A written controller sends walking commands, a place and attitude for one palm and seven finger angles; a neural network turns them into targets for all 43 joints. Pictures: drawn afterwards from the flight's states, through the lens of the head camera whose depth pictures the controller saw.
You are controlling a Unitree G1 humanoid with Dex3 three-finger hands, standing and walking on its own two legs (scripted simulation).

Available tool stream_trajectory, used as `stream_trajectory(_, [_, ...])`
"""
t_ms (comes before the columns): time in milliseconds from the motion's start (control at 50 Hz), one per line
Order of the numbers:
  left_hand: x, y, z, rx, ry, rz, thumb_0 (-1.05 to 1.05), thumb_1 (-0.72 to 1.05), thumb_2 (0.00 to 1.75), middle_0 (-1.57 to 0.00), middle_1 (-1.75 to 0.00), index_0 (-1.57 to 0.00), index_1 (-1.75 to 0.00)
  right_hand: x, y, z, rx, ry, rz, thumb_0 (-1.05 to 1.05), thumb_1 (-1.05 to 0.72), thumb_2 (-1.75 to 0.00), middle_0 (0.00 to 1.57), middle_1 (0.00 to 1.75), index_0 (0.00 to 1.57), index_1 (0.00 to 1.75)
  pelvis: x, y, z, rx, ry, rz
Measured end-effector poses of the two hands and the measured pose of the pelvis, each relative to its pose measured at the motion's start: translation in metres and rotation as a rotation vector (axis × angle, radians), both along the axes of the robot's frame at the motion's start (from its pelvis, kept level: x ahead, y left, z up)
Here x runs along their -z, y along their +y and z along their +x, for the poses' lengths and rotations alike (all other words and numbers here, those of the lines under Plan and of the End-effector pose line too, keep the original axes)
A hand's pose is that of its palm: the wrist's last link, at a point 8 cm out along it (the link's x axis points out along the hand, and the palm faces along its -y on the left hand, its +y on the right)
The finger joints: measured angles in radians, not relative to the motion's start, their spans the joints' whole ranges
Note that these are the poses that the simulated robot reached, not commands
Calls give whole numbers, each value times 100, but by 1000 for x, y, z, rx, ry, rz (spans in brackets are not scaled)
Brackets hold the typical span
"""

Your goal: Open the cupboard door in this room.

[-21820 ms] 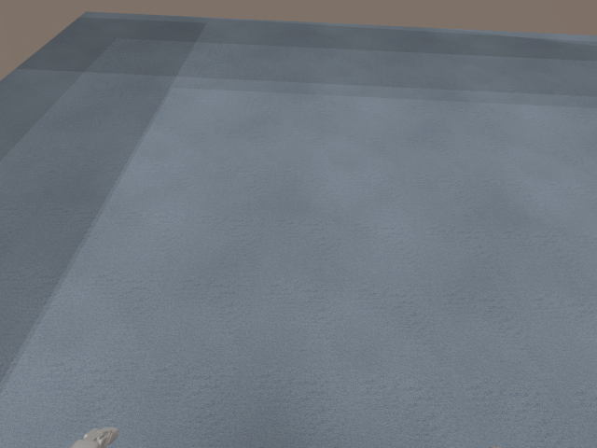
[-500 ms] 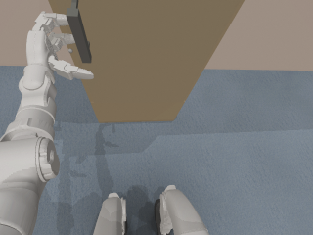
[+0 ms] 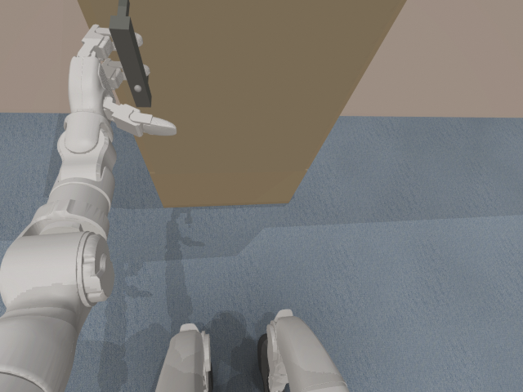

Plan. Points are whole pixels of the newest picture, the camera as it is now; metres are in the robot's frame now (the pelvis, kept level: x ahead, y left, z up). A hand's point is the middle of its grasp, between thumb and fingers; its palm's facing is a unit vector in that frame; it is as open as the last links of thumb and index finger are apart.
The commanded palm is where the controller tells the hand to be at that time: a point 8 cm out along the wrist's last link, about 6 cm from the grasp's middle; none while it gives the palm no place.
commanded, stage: slide the fingers in behind the handle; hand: left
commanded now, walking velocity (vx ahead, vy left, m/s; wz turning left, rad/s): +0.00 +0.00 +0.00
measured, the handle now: (134, 56) +0.58 +0.14 +0.07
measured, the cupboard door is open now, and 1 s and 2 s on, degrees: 0 0 25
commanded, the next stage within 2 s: close the thumb around the handle in 0.42 s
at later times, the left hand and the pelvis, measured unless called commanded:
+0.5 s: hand (154, 89) +0.54 +0.11 +0.06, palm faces +0.00 -1.00 -0.02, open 13.9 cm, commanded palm +0.52 +0.14 +0.06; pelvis +0.00 -0.01 +0.01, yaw +0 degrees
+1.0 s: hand (154, 88) +0.54 +0.11 +0.06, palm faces +0.00 -1.00 -0.02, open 8.0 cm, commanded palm +0.51 +0.15 +0.06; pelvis +0.01 -0.01 +0.01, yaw +0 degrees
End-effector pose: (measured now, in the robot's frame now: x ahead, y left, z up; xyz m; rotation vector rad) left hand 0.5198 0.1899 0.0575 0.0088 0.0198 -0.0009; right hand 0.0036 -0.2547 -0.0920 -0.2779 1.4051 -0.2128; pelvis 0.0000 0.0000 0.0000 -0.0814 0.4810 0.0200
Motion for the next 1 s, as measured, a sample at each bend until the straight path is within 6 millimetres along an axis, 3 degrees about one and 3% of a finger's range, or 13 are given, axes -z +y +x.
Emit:
stream_trajectory(240, [-3,-17,-2,4,14,-4,-1,-50,30,-31,-121,-32,-125,2,6,-7,18,21,28,0,-90,-90,20,30,21,30,-4,1,3,4,-8,6])
stream_trajectory(620, [-3,-23,-4,-3,4,15,-1,-47,32,-31,-121,-31,-123,-1,-11,-2,25,15,13,0,-90,-90,20,30,20,30,-6,-9,5,12,-14,21])
stream_trajectory(760, [-4,-23,-4,0,4,16,-1,-25,41,-32,-123,-32,-124,0,-15,3,27,-1,13,0,-90,-90,20,30,20,30,-7,-12,7,14,-15,24])
stream_trajectory(1000, [-5,-23,-4,0,7,8,0,37,67,-36,-129,-34,-129,0,-14,8,32,-16,22,0,-90,-90,20,30,20,30,-8,-13,9,20,-18,27])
